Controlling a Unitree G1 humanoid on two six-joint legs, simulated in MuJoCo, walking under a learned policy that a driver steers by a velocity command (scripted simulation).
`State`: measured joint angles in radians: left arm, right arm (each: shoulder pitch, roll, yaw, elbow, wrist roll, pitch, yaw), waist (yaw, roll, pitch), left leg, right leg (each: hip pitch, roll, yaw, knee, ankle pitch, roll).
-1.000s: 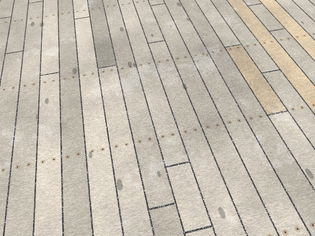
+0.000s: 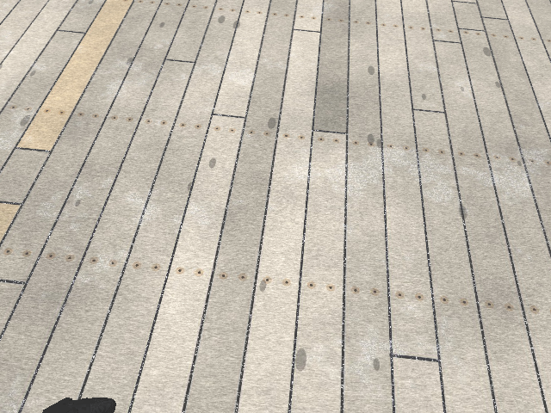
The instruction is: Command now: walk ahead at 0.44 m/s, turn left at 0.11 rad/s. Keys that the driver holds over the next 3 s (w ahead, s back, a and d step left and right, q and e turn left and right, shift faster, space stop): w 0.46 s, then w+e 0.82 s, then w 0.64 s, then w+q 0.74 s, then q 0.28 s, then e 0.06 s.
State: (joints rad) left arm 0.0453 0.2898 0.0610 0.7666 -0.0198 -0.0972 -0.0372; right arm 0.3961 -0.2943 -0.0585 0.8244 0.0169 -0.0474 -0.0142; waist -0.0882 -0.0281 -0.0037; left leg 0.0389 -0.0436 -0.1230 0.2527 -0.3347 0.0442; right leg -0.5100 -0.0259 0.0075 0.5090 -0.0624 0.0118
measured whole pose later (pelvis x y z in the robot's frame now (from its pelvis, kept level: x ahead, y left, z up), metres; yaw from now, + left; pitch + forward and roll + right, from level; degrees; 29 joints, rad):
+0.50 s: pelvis +0.28 -0.03 -0.01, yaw +0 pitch +2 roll -2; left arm 0.38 0.28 0.05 0.90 -0.03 -0.07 -0.01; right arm 0.04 -0.26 -0.03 0.68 0.01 -0.08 0.04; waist 0.09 0.04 0.04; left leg -0.62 0.06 -0.02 0.53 0.05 0.02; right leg 0.09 0.06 -0.03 0.18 -0.31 -0.02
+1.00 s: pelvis +0.56 -0.01 +0.00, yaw -14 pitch +0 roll +3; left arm 0.12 0.27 0.05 0.75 -0.02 -0.03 -0.04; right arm 0.30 -0.28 -0.07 0.85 0.00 -0.08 0.00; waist -0.07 -0.04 0.05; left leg 0.07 -0.04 0.25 0.21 -0.29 0.01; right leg -0.65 -0.11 0.01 0.69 0.01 -0.02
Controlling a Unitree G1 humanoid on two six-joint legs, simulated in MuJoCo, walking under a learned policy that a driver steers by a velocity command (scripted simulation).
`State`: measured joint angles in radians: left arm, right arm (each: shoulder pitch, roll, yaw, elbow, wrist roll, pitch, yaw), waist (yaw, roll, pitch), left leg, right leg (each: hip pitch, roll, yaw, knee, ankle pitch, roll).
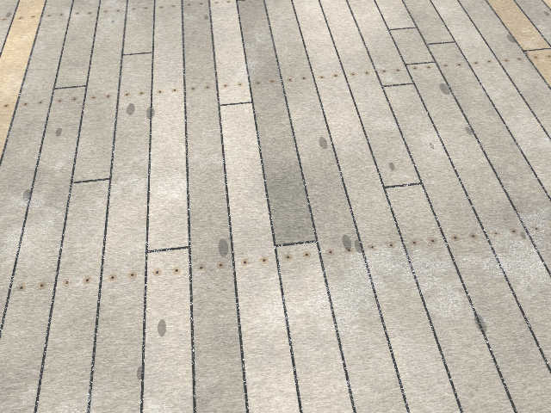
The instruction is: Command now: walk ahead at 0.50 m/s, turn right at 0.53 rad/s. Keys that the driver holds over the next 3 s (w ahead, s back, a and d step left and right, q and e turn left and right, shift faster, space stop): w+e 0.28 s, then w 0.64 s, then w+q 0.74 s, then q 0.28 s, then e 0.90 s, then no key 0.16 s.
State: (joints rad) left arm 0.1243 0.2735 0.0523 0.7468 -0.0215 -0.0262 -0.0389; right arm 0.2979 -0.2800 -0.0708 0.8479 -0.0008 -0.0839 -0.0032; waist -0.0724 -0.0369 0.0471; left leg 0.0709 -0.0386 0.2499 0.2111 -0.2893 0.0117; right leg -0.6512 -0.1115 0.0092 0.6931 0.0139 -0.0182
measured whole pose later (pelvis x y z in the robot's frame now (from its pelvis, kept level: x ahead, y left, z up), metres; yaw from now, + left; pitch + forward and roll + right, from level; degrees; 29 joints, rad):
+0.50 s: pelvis +0.28 -0.05 +0.01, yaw -14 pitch +1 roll +0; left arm 0.32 0.28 0.06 0.74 -0.02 -0.06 0.00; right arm 0.06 -0.28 -0.04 0.72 0.00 -0.09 0.02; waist 0.08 0.05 0.04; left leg -0.61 0.08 -0.06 0.57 0.07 -0.05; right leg -0.07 0.10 0.10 0.33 -0.27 -0.07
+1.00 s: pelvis +0.56 -0.07 +0.01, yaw -15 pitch +2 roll +2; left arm 0.10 0.27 0.04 0.70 -0.01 -0.07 -0.02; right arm 0.36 -0.27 -0.04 0.85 0.02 -0.08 0.01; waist -0.09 -0.04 0.02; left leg -0.03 -0.06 0.01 0.24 -0.23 0.03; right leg -0.63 -0.10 0.05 0.63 0.01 0.02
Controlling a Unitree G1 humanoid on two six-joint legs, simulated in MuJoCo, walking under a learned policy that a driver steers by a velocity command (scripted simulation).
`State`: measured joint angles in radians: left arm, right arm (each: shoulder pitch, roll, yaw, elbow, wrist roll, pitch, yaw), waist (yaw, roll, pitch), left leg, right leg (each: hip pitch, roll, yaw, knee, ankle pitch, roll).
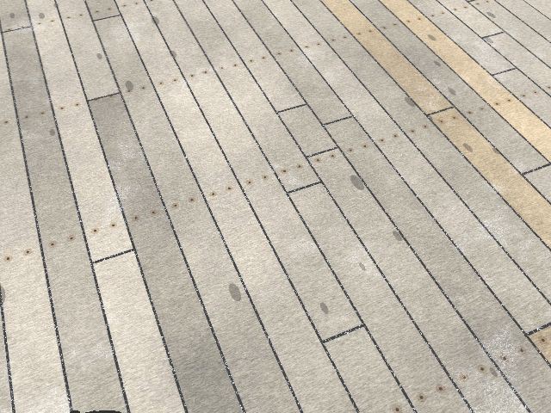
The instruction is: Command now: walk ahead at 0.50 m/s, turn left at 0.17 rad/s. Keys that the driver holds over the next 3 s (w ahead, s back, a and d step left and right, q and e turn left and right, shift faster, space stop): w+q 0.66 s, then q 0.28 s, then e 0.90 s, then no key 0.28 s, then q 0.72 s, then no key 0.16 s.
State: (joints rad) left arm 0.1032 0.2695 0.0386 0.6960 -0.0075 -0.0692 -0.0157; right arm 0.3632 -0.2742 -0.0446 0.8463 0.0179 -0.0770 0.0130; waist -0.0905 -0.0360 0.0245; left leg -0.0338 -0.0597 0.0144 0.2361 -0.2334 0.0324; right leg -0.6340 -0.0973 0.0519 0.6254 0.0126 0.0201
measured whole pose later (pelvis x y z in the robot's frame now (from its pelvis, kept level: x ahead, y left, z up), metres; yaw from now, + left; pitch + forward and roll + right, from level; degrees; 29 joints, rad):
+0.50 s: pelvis +0.26 -0.03 +0.00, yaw +15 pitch +1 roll -3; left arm 0.32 0.28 0.08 0.85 0.00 -0.09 0.00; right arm 0.14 -0.29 -0.06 0.72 0.02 -0.02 0.03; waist 0.07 0.04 0.03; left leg -0.67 0.11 -0.03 0.76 -0.01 0.00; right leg 0.02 0.01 -0.21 0.23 -0.26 0.00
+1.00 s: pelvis +0.47 +0.09 +0.00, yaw +33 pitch +3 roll +0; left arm 0.05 0.30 0.05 0.73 0.01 -0.05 0.01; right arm 0.25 -0.31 -0.08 0.70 0.01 0.01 -0.03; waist -0.05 -0.03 0.06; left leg -0.24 -0.11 -0.13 0.44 -0.23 0.06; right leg -0.61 -0.03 0.09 0.70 -0.10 0.08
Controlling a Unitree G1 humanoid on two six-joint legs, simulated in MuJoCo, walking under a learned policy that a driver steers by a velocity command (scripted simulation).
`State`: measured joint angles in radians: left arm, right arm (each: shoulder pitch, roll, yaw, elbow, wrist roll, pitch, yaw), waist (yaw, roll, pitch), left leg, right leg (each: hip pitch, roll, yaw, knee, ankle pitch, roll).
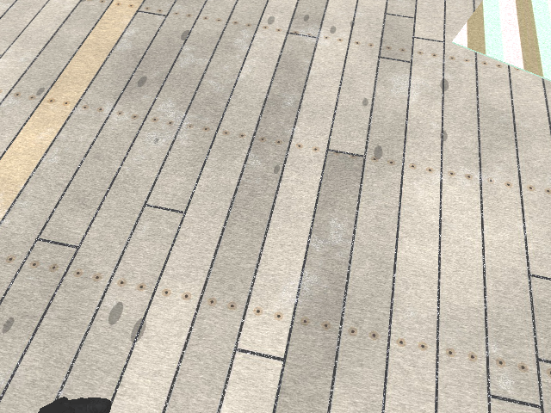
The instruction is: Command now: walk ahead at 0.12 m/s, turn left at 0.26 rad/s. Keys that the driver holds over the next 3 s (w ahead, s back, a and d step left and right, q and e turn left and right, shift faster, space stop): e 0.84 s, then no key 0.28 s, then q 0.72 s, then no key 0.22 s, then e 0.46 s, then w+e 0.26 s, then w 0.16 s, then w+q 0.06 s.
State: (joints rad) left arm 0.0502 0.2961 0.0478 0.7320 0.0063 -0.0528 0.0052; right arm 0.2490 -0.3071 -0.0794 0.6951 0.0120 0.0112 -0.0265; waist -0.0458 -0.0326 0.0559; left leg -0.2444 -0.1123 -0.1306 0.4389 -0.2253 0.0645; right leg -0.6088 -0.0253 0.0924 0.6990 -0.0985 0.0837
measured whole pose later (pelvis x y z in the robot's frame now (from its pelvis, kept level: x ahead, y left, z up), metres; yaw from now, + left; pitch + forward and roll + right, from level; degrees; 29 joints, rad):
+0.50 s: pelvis +0.07 +0.00 -0.01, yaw -11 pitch +1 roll +1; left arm 0.14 0.32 0.09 0.74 -0.02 0.05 0.03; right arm 0.21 -0.29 -0.08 0.77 -0.02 0.01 -0.03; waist 0.01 -0.04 0.05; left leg -0.27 -0.04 -0.06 0.51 -0.25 0.01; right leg -0.43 0.09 0.20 0.58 -0.27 0.01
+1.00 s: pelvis +0.06 -0.03 -0.01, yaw -27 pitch +1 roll +0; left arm 0.13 0.29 0.06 0.65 0.01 0.03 -0.01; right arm 0.17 -0.33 -0.08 0.77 0.00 0.02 -0.02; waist -0.02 0.04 0.06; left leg -0.41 0.07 0.03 1.01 -0.55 -0.07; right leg -0.29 0.02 -0.01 0.52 -0.26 -0.04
